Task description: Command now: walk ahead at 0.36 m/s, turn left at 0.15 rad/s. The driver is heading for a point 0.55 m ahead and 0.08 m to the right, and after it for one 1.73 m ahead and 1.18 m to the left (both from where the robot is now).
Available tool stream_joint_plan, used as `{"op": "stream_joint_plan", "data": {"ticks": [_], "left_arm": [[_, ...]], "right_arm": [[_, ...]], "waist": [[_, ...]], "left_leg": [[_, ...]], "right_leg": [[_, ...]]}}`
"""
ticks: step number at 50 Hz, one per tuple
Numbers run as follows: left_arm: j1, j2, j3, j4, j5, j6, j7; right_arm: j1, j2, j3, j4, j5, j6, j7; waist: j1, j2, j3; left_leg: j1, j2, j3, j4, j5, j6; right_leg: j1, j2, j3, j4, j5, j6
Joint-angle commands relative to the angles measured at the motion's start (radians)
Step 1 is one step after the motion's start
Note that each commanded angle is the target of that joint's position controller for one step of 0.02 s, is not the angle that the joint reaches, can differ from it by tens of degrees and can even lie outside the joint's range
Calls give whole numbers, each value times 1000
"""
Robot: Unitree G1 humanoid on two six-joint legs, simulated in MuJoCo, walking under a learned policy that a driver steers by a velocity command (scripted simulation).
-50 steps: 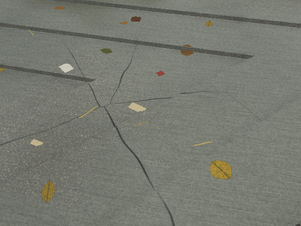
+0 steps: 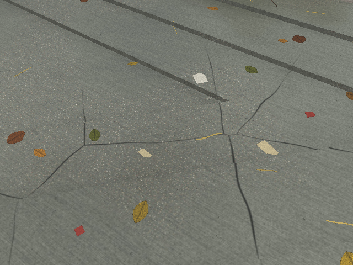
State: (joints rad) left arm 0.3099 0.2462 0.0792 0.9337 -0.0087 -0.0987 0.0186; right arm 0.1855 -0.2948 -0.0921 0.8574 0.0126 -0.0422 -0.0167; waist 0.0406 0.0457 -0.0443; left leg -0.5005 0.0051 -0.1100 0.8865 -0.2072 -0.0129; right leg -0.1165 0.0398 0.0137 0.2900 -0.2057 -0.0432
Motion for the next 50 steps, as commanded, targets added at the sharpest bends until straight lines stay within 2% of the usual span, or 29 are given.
{"op": "stream_joint_plan", "data": {"ticks": [1,4,8,11,12,13,14,15,16,17,18,19,20,22,27,31,34,36,38,39,40,41,42,43,44,45,46,48,50], "left_arm": [[27,152,28,-27,-6,-13,7],[55,181,34,-12,-15,-2,10],[89,194,39,13,-30,3,6],[88,197,42,17,-29,16,6],[78,196,41,13,-29,23,5],[85,172,33,12,-25,30,3],[86,120,16,7,-12,30,-3],[115,21,-12,-10,14,22,-13],[196,2,-16,14,21,-2,-17],[242,53,-6,-35,-41,-32,-14],[108,127,9,-47,-63,-30,1],[32,139,14,-61,-54,-18,9],[43,112,16,-45,-42,0,13],[60,74,13,-51,-25,16,1],[-77,31,-1,-138,-20,27,-20],[-245,15,-19,-224,-14,32,-52],[-332,22,-20,-285,-17,31,-76],[-285,59,-4,-298,-16,34,-90],[-132,128,26,-274,-18,40,-90],[33,190,56,-237,-16,42,-77],[115,284,78,-215,-21,54,-55],[99,282,65,-244,-22,42,-53],[83,197,42,-239,-5,39,-46],[-14,159,26,-251,1,33,-46],[-88,129,14,-266,2,27,-53],[-131,106,7,-271,8,22,-53],[-153,95,0,-271,16,18,-54],[-161,119,3,-243,27,1,-55],[-149,136,7,-214,30,-7,-42]], "right_arm": [[-119,-36,-2,-83,-1,-26,9],[-177,-8,13,-100,6,-32,16],[-210,-24,18,-112,22,-33,30],[-179,-51,13,-106,32,-40,34],[-129,-55,9,-89,33,-45,34],[-37,-73,-3,-52,34,-46,31],[128,-114,-25,-2,29,-47,27],[283,-174,-40,27,5,-41,23],[306,-154,-12,12,-14,-25,28],[368,-258,-53,68,-3,-22,39],[289,-162,-31,46,1,-34,48],[179,-82,-4,29,-1,-42,52],[82,-28,18,10,-19,-54,52],[49,-6,20,29,-24,-69,43],[123,-53,14,77,-34,-72,3],[184,-77,13,97,-17,-61,-17],[224,-103,8,107,-10,-46,-26],[199,-139,-2,88,-14,-32,-37],[169,-165,-10,60,-17,-15,-41],[142,-162,-7,42,-11,-17,-37],[229,-68,23,20,-42,-38,-19],[256,-16,50,-23,-24,-85,13],[126,-126,16,-40,25,-117,28],[93,-134,14,-58,43,-116,29],[108,-115,14,-33,24,-99,21],[131,-106,9,-20,7,-78,14],[156,-93,9,-12,5,-54,13],[177,-47,19,-8,-5,-25,2],[167,-48,16,-20,-8,-24,1]], "waist": [[20,-144,104],[42,-161,104],[49,-161,109],[19,-142,112],[-11,-124,103],[-48,-88,64],[-118,-22,-29],[-154,173,-180],[-121,244,-165],[-105,345,-237],[-121,128,-82],[-104,62,31],[-56,46,65],[-18,107,74],[-38,26,116],[-79,-10,146],[-86,-15,144],[-35,28,81],[51,57,-10],[139,13,-84],[94,-211,-185],[43,-277,-323],[88,-158,-218],[32,-76,-87],[-18,25,-28],[-49,21,-13],[-73,-5,-8],[-90,-34,-10],[-90,-72,-18]], "left_leg": [[-186,55,42,-98,97,-28],[-80,46,71,-283,148,-35],[32,53,54,-394,172,-18],[113,62,31,-458,129,12],[196,58,45,-506,132,28],[345,48,69,-532,127,43],[578,93,36,-518,110,65],[848,267,-132,-413,155,82],[873,342,-222,-260,628,91],[850,466,-517,-494,155,232],[733,414,-476,-579,-33,222],[603,353,-337,-608,16,171],[481,289,-202,-621,193,134],[407,223,-29,-643,420,97],[414,221,93,-715,520,118],[471,230,189,-748,539,90],[537,234,253,-689,663,75],[595,253,283,-558,999,67],[567,257,290,-290,1188,75],[426,216,298,-43,1046,60],[70,90,285,332,206,26],[-231,-76,81,567,-393,20],[-302,-8,-7,552,-320,50],[-267,42,13,465,-232,57],[-189,84,35,400,-210,38],[-107,112,38,336,-196,23],[-25,126,38,287,-180,13],[53,108,69,193,-92,-15],[32,105,56,98,65,-25]], "right_leg": [[59,-244,239,-177,-75,-159],[5,-233,177,-157,-39,-144],[-46,-264,182,-101,-61,-138],[-61,-286,229,-9,-90,-123],[-92,-273,227,47,-108,-111],[-152,-231,205,153,-127,-91],[-265,-152,144,384,-170,-57],[-489,-76,49,774,-410,-16],[-689,-40,101,1074,-525,-9],[-799,-48,123,1118,-372,-3],[-853,-102,119,1176,-288,-1],[-850,-119,124,1144,-159,-10],[-763,-151,141,1079,-43,-5],[-656,-163,130,945,42,3],[-653,-123,109,616,206,8],[-629,-104,7,424,291,-21],[-574,-71,-66,340,248,-45],[-478,-28,-106,373,154,-81],[-260,30,-133,366,50,-132],[6,30,-77,263,114,-179],[371,-191,262,282,138,-289],[567,-376,805,89,-100,-457],[465,-355,695,15,15,-383],[283,-337,516,23,257,-331],[119,-305,377,30,478,-297],[8,-280,289,15,566,-275],[-85,-254,225,-13,596,-259],[-183,-220,112,-44,724,-253],[-172,-203,35,-50,754,-231]]}}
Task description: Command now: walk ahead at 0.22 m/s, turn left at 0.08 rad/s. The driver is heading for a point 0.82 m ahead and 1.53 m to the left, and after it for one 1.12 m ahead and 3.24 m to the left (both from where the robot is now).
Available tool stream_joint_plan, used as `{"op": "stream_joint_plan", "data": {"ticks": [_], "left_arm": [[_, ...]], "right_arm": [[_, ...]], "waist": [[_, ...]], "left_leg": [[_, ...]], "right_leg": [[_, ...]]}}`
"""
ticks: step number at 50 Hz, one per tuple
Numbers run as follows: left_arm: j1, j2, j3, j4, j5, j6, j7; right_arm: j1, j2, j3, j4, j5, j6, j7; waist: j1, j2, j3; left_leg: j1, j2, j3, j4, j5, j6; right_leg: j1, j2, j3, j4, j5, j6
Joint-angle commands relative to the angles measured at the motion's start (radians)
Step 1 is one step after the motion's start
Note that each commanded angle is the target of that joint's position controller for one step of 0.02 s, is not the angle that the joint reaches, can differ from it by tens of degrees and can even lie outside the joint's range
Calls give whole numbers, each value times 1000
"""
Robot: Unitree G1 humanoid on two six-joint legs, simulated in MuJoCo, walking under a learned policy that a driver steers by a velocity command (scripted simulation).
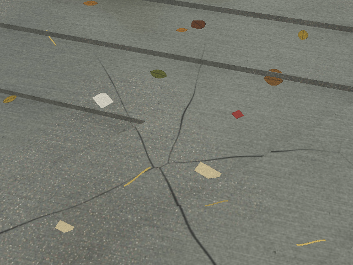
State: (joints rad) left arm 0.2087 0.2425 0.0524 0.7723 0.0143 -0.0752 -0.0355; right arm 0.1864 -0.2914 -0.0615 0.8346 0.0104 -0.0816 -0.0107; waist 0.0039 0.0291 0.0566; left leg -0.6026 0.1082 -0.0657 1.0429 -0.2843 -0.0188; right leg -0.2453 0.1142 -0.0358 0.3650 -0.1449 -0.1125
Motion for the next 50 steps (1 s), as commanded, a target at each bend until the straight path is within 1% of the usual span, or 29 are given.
{"op": "stream_joint_plan", "data": {"ticks": [1,3,5,10,12,13,14,15,16,17,18,19,20,22,24,25,26,30,36,37,39,40,41,42,43,44,45,47,50], "left_arm": [[-55,134,30,-43,4,-29,20],[-39,123,25,-21,2,-22,35],[-20,136,27,0,5,-12,47],[6,148,38,24,-15,34,77],[-4,154,43,17,-27,50,86],[-13,147,42,12,-31,55,89],[20,125,36,15,-26,52,87],[28,99,27,-15,9,35,79],[79,66,12,-33,15,24,61],[64,128,18,-47,-14,21,51],[10,151,22,-64,-33,34,56],[-26,144,24,-59,-27,56,72],[-49,152,30,-63,-15,78,89],[-30,128,29,-70,-2,96,100],[-10,102,23,-73,-4,90,106],[-18,108,26,-79,-6,83,108],[-18,122,31,-82,-8,80,110],[-51,101,25,-106,-10,76,109],[-39,110,30,-108,-19,52,75],[-18,117,34,-103,-22,47,68],[66,129,48,-75,-22,39,54],[108,249,84,-35,1,38,50],[69,268,94,-60,31,36,53],[-5,204,78,-119,51,23,56],[-57,175,65,-146,35,23,63],[-85,154,60,-147,2,18,69],[-94,139,54,-144,-20,18,75],[-62,151,59,-131,-16,30,84],[11,181,74,-111,-15,34,91]], "right_arm": [[154,-47,-13,-2,-6,12,-2],[69,-36,-7,-30,-6,4,8],[18,-43,-7,-58,-3,2,19],[-44,-74,-17,-129,-11,23,58],[-16,-70,-20,-139,-10,28,72],[43,-68,-25,-123,-8,27,75],[120,-103,-41,-97,-10,22,67],[202,-198,-67,-97,-22,22,47],[219,-213,-57,-122,-27,26,36],[207,-191,-53,-139,-19,38,37],[107,-180,-52,-171,-16,52,33],[43,-151,-42,-191,-9,68,24],[13,-129,-30,-206,-8,82,13],[-3,-141,-31,-219,-20,95,4],[14,-145,-35,-227,-23,98,-9],[32,-145,-36,-228,-20,97,-20],[37,-150,-37,-230,-15,97,-28],[11,-144,-36,-257,-13,113,-45],[0,-151,-47,-298,-20,133,-40],[-6,-150,-48,-305,-15,135,-37],[-29,-139,-47,-317,7,142,-35],[-71,-106,-47,-376,23,140,-35],[-96,-109,-47,-394,20,118,-23],[-123,-160,-65,-379,4,103,-12],[-86,-162,-69,-352,-2,109,-8],[-30,-144,-62,-331,-1,114,-6],[-11,-118,-53,-316,-3,117,-3],[-43,-69,-36,-318,10,113,7],[-124,-59,-30,-349,19,105,26]], "waist": [[-51,-58,-117],[-5,-72,-113],[22,-82,-119],[44,-92,-81],[25,-92,-76],[-6,-71,-92],[-30,-3,-138],[-44,172,-226],[-20,252,-345],[-54,142,-441],[-38,83,-376],[-28,-7,-285],[-16,-14,-233],[10,54,-184],[8,80,-210],[-4,72,-232],[-4,65,-243],[-7,106,-227],[-22,179,-198],[-16,191,-191],[36,177,-178],[14,-169,-143],[21,-401,-89],[33,-288,-75],[-6,-184,-79],[-27,-169,-54],[-23,-150,-33],[4,-140,-20],[63,-171,-79]], "left_leg": [[146,-2,16,-147,236,-16],[166,-26,28,-328,428,-11],[163,-39,15,-415,496,-11],[54,-49,14,-500,296,7],[84,-66,46,-539,203,23],[170,-88,75,-605,257,38],[318,-99,70,-667,496,75],[578,84,-152,-558,1073,181],[798,274,-440,-518,1352,385],[804,283,-469,-569,1138,422],[737,251,-425,-592,880,392],[608,209,-377,-630,695,341],[488,175,-350,-667,580,313],[345,92,-298,-696,528,282],[366,67,-283,-682,590,272],[401,73,-304,-670,601,273],[423,63,-306,-661,560,267],[426,37,-362,-662,359,235],[375,24,-458,-677,245,210],[365,18,-473,-675,249,204],[299,-37,-458,-629,209,160],[101,-181,-269,-498,0,86],[-82,-276,-139,-241,-265,21],[-115,-212,-162,1,-294,5],[-62,-201,-124,103,-250,6],[-49,-174,-97,126,-197,-10],[-61,-142,-83,143,-144,-21],[-68,-134,-9,65,-64,-29],[-28,-105,10,-147,14,-52]], "right_leg": [[-48,-249,31,-123,651,-139],[-18,-221,-25,-109,543,-104],[39,-252,-17,-83,474,-100],[156,-347,44,92,390,-94],[144,-362,60,197,382,-73],[114,-338,37,290,368,-48],[70,-265,-16,465,298,1],[-177,-154,-84,800,-45,83],[-432,-20,5,1084,-617,148],[-480,-66,128,1152,-568,147],[-531,-94,129,1183,-493,146],[-547,-122,125,1134,-420,148],[-506,-136,130,1071,-368,151],[-413,-110,100,992,-296,165],[-412,-98,99,947,-277,179],[-425,-94,120,951,-255,188],[-436,-93,135,915,-219,198],[-431,-87,147,773,-196,211],[-240,-67,130,484,-234,176],[-196,-61,119,419,-236,164],[-32,-70,100,164,-106,126],[19,-218,347,52,-79,9],[67,-439,606,-72,46,-139],[12,-504,621,-81,116,-172],[-31,-457,504,-71,150,-144],[-38,-440,429,-48,216,-127],[-10,-414,368,-40,214,-107],[36,-341,237,-48,254,-69],[149,-365,170,-38,352,-86]]}}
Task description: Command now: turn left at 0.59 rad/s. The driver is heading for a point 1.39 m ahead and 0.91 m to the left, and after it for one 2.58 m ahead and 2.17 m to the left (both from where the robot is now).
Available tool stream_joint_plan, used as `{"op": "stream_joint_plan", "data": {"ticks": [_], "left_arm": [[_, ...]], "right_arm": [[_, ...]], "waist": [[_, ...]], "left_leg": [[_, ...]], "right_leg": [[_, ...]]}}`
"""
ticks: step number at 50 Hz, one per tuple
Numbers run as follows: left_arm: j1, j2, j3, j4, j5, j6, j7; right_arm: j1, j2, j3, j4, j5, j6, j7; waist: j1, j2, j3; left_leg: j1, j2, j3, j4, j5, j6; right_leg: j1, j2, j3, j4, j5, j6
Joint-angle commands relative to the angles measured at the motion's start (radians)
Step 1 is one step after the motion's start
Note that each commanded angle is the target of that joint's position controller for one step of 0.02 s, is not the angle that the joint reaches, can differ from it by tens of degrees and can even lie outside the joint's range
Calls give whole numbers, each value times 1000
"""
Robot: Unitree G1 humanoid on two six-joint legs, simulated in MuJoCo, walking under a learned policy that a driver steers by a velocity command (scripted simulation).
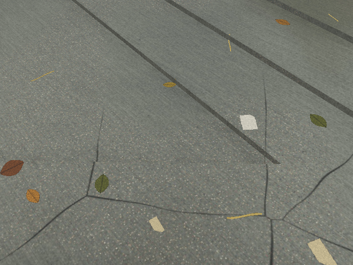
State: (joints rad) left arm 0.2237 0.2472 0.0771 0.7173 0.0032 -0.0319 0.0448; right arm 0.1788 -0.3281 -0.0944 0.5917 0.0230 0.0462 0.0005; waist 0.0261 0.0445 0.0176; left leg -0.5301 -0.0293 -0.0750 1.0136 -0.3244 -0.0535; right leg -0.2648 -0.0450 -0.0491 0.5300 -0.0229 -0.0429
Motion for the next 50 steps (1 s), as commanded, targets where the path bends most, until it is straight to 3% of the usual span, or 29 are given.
{"op": "stream_joint_plan", "data": {"ticks": [1,5,7,8,9,10,11,12,14,15,16,18,21,24,27,29,30,31,32,33,34,35,36,38,42,45,50], "left_arm": [[-15,185,53,-58,-8,-8,9],[-29,223,68,-52,-35,-23,-18],[-44,199,63,-48,-47,-32,-31],[-26,155,52,-41,-39,-36,-38],[-58,103,41,-64,-20,-40,-40],[-151,133,40,-142,-8,-43,-38],[-145,159,51,-147,-19,-45,-45],[-135,173,55,-132,-29,-50,-57],[-136,168,56,-112,-5,-70,-59],[-146,163,56,-107,4,-80,-61],[-143,154,53,-102,0,-85,-64],[-174,143,45,-95,-1,-92,-67],[-238,102,22,-99,0,-98,-74],[-265,109,16,-103,-5,-109,-84],[-224,135,23,-98,-12,-116,-80],[-111,140,32,-63,-7,-121,-72],[17,160,42,-34,-1,-122,-68],[135,209,49,-29,16,-116,-66],[163,250,62,-19,7,-98,-70],[142,231,66,-9,-8,-87,-70],[85,172,49,-27,-4,-82,-67],[24,140,30,-32,6,-75,-65],[-5,125,22,-30,9,-74,-63],[-28,117,20,-13,5,-84,-56],[-1,146,30,29,-3,-91,-52],[2,172,32,53,-9,-80,-49],[51,217,40,85,-27,-61,-46]], "right_arm": [[-112,-20,4,-105,8,-22,22],[-93,-33,-4,-93,10,-15,40],[-17,-27,-10,-51,-3,-20,40],[57,-41,-21,-15,-8,-24,30],[101,-107,-46,-3,-27,-35,17],[190,-206,-75,-16,-43,-54,23],[181,-165,-56,-23,-39,-78,27],[157,-123,-40,-20,-28,-95,25],[117,-88,-28,-13,-9,-104,9],[115,-74,-22,-11,-14,-101,-1],[114,-81,-24,-10,-21,-99,-7],[127,-79,-26,-1,-20,-98,-18],[155,-98,-36,24,-8,-96,-32],[178,-98,-41,48,2,-95,-37],[182,-82,-43,56,5,-94,-39],[170,-39,-33,50,7,-93,-36],[166,17,-16,47,3,-95,-28],[270,78,2,53,-15,-91,-22],[393,7,-7,49,15,-95,-21],[330,-55,-20,47,39,-93,-29],[218,-95,-27,38,30,-86,-35],[169,-97,-32,33,14,-74,-36],[154,-86,-31,23,5,-65,-30],[140,-43,-23,16,4,-57,-19],[78,-5,-6,-1,-5,-61,-8],[3,11,8,-14,-3,-77,15],[-114,-8,12,-63,0,-83,48]], "waist": [[40,-202,-58],[32,-222,-66],[-7,-175,-64],[-29,-113,-85],[-46,56,-96],[-121,270,-92],[-119,196,-83],[-99,157,-30],[-77,99,-1],[-75,86,-3],[-64,101,-8],[-74,71,-1],[-88,67,9],[-91,69,6],[-62,77,3],[-1,46,-21],[58,-32,-81],[40,-224,-216],[-8,-329,-255],[15,-283,-200],[42,-193,-102],[27,-159,-40],[7,-169,3],[-14,-186,27],[-5,-115,9],[18,-105,13],[45,-89,45]], "left_leg": [[-38,37,31,-194,79,-18],[151,35,78,-429,168,29],[292,7,117,-605,276,73],[404,-15,131,-641,305,92],[506,79,-48,-645,197,163],[581,288,-461,-729,72,325],[584,322,-557,-766,-93,363],[546,299,-507,-787,-163,332],[515,259,-444,-796,-54,302],[495,227,-409,-804,-3,289],[482,216,-396,-802,37,294],[462,193,-354,-794,109,295],[392,161,-319,-766,157,287],[304,137,-331,-739,162,268],[263,129,-379,-666,118,239],[213,80,-359,-540,85,195],[108,11,-287,-314,-34,151],[-43,-70,-200,33,-354,103],[-202,-55,-162,202,-343,62],[-303,13,-129,287,-213,43],[-321,54,-96,282,-121,42],[-289,80,-81,272,-53,39],[-251,106,-79,248,-17,40],[-188,137,-65,161,24,53],[-218,144,-47,-8,156,60],[-170,136,0,-192,308,68],[-122,109,75,-314,327,100]], "right_leg": [[160,-205,156,-203,213,-152],[75,-232,119,-200,-53,-111],[9,-211,74,-104,-104,-69],[-50,-169,26,14,-148,-35],[-223,-68,-92,175,-249,42],[-452,28,-42,458,-500,67],[-512,-3,117,551,-532,34],[-519,-26,143,545,-451,5],[-505,-46,145,454,-307,14],[-469,-41,140,431,-264,22],[-453,-26,130,396,-220,34],[-425,-2,119,269,-153,55],[-339,33,121,89,-49,71],[-195,62,137,-25,70,66],[-70,52,160,-51,77,53],[96,32,144,-102,88,30],[286,-47,195,-102,77,-1],[511,-252,395,-36,172,-71],[569,-393,652,-86,38,-190],[520,-372,720,-183,-327,-212],[402,-322,622,-236,-419,-179],[286,-287,537,-266,-357,-164],[195,-261,469,-294,-298,-163],[109,-221,338,-350,-221,-142],[173,-222,176,-373,17,-151],[195,-195,53,-374,111,-130],[276,-222,-48,-331,171,-107]]}}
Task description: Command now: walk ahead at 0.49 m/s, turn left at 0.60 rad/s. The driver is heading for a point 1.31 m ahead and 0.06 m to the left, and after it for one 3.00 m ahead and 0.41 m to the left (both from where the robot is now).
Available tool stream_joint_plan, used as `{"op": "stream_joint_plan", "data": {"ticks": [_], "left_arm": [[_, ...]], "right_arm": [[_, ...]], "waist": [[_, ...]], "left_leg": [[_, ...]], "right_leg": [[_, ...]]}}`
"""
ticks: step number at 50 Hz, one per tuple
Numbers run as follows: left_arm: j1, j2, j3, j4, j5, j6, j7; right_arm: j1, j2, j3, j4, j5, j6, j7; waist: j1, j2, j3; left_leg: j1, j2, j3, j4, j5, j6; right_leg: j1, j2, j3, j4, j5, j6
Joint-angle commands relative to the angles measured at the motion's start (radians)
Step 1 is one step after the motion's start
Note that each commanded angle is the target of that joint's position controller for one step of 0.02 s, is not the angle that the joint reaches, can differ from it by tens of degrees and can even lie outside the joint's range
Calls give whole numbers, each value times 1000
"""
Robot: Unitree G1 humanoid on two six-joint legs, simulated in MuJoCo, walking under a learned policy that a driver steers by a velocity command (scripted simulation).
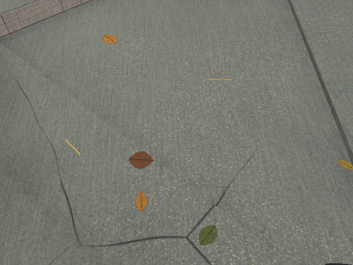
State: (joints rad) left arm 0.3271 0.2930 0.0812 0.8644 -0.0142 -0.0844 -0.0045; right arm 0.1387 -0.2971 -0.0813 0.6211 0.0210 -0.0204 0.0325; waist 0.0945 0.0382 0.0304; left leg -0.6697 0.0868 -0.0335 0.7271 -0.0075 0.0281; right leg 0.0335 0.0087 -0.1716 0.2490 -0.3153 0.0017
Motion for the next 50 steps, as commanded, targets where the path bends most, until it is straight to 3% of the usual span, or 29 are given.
{"op": "stream_joint_plan", "data": {"ticks": [1,3,4,5,6,7,8,9,10,11,13,15,18,21,23,26,28,29,30,31,32,33,34,35,36,39,42,45,50], "left_arm": [[-52,183,38,-61,-16,-4,3],[-63,214,45,-65,-29,6,7],[-64,227,49,-69,-34,11,7],[-79,222,46,-75,-39,15,8],[-39,176,26,-101,-13,5,5],[-3,68,-17,-161,10,-21,-10],[-106,158,-2,-180,-14,-53,-24],[-168,165,-2,-204,-36,-61,-30],[-178,156,-5,-203,-20,-61,-25],[-167,157,-1,-188,4,-54,-20],[-137,151,2,-164,10,-40,-28],[-180,113,-11,-176,18,-30,-31],[-272,69,-37,-190,26,-34,-45],[-318,88,-36,-205,12,-40,-63],[-343,101,-34,-219,6,-37,-67],[-326,112,-31,-213,1,-27,-67],[-227,123,-20,-185,1,-24,-63],[-64,153,-1,-133,2,-23,-60],[45,202,7,-111,7,-23,-61],[40,237,9,-136,0,-16,-62],[60,236,23,-134,-22,-6,-61],[9,186,13,-156,-10,-3,-53],[-42,168,2,-168,5,-3,-49],[-77,157,-4,-178,18,-9,-45],[-87,145,-6,-181,20,-11,-37],[-49,135,-5,-170,10,-10,-18],[2,157,6,-144,-10,3,6],[61,149,7,-121,-20,23,23],[108,142,12,-103,-15,44,30]], "right_arm": [[-82,-45,-3,-103,0,-16,19],[-41,-80,-19,-112,-2,-10,23],[40,-116,-37,-94,-4,-3,24],[195,-158,-63,-52,-2,1,16],[334,-252,-94,-18,0,10,-6],[279,-319,-98,-43,13,-1,-9],[297,-219,-64,-55,10,-16,3],[260,-182,-49,-50,3,-29,7],[201,-158,-40,-54,3,-37,12],[146,-121,-29,-54,0,-40,7],[93,-110,-19,-58,-20,-50,-8],[109,-129,-21,-27,-14,-54,-25],[127,-152,-27,7,-7,-57,-45],[185,-153,-30,52,2,-67,-46],[207,-141,-29,71,5,-69,-47],[229,-146,-32,93,-8,-58,-46],[207,-144,-30,103,-10,-50,-40],[187,-125,-22,102,-18,-49,-39],[266,-57,-4,102,-34,-60,-38],[390,-35,13,95,-30,-78,-29],[343,-101,7,72,6,-90,-29],[184,-148,-4,40,23,-92,-37],[110,-141,-3,17,10,-88,-48],[92,-129,-1,12,-12,-86,-56],[102,-127,-4,11,-32,-83,-57],[88,-96,-1,8,-44,-72,-59],[-19,-58,14,-17,-44,-77,-53],[-129,-35,25,-36,-34,-92,-34],[-219,-67,15,-59,-19,-118,-12]], "waist": [[-32,-90,34],[-81,-132,-7],[-129,-140,-58],[-216,-112,-127],[-256,41,-208],[-164,302,-329],[-227,159,-344],[-209,99,-232],[-161,-27,-149],[-129,-39,-125],[-95,-6,-87],[-96,-3,-44],[-132,18,-13],[-160,13,2],[-161,11,28],[-151,7,43],[-93,-13,5],[-21,-38,-91],[-26,-220,-209],[-100,-347,-282],[-51,-266,-305],[-21,-129,-182],[-40,-51,-98],[-67,-43,-57],[-88,-81,-53],[-90,-117,-58],[-63,-90,-53],[-24,-106,-45],[-18,-134,-32]], "left_leg": [[39,-20,52,-45,-43,36],[150,-61,81,-86,-107,78],[259,-105,111,-109,-149,103],[484,-142,123,-177,-87,138],[818,-24,-67,-177,-56,215],[1062,190,-622,-334,-306,397],[1037,196,-677,-424,-348,359],[937,173,-569,-423,-261,318],[799,139,-481,-425,-147,292],[718,120,-406,-431,-75,274],[593,93,-350,-467,-11,267],[502,69,-274,-496,24,264],[386,-8,-150,-488,-75,215],[364,24,-172,-438,-208,191],[414,57,-204,-375,-251,183],[533,112,-215,-297,-167,167],[562,87,-158,-159,32,134],[520,29,-95,52,142,109],[295,-67,2,454,-259,65],[9,-162,-21,698,-611,0],[-133,-120,-85,697,-536,-7],[-166,-73,-87,641,-428,-4],[-166,-48,-75,594,-367,-8],[-118,-16,-92,495,-309,-19],[-54,-2,-96,415,-289,-28],[0,-7,-64,243,-238,-63],[22,-38,-51,33,-64,-89],[101,-85,-32,-142,96,-87],[174,-117,-68,-253,84,-52]], "right_leg": [[-6,-282,57,-18,545,-143],[36,-282,15,116,839,-113],[42,-276,0,252,960,-104],[-48,-249,-26,462,958,-79],[-347,-190,-34,797,622,-35],[-738,20,75,1132,-206,12],[-818,-23,244,1136,-210,-19],[-831,-57,250,1071,-150,-41],[-786,-88,252,965,-96,-38],[-731,-119,248,872,-67,-26],[-645,-136,248,780,16,-5],[-625,-127,221,647,110,25],[-498,-73,189,356,444,29],[-446,-62,219,280,613,0],[-496,-81,252,264,565,-27],[-571,-95,248,272,395,-56],[-458,-64,198,232,322,-83],[-260,-38,176,257,356,-103],[20,-163,333,344,581,-173],[234,-313,766,255,460,-315],[278,-366,968,89,10,-351],[166,-339,915,29,-111,-309],[46,-316,865,13,-77,-290],[-66,-285,800,19,66,-291],[-119,-240,725,8,163,-283],[-171,-175,583,-13,376,-270],[-182,-128,495,-5,496,-237],[-208,-86,471,3,453,-195],[-128,-123,581,80,378,-190]]}}
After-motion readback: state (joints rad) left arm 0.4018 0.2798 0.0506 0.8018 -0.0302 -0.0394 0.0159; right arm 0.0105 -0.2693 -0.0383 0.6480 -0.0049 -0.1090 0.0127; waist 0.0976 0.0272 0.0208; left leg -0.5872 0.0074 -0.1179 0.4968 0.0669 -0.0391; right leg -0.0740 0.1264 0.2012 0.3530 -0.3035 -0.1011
